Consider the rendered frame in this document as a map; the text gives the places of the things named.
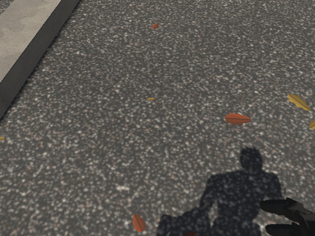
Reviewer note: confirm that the robot right hand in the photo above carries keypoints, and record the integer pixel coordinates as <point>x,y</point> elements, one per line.
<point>294,211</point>

